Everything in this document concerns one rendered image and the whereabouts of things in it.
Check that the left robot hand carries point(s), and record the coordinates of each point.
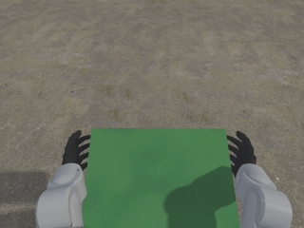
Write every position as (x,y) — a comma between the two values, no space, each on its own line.
(72,151)

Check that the right robot hand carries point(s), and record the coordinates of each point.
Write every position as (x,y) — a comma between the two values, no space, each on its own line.
(244,151)

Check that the right robot forearm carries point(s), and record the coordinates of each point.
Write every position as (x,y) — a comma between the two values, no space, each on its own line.
(263,205)

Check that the left robot forearm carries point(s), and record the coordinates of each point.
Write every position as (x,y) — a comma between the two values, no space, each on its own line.
(60,205)

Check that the carton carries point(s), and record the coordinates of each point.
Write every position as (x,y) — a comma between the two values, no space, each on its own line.
(159,178)

